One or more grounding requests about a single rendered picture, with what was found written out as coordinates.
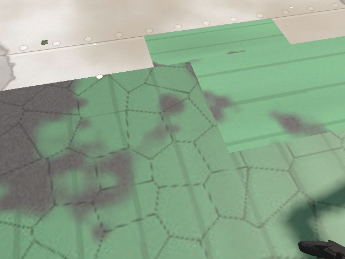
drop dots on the robot right hand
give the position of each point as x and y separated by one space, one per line
322 249

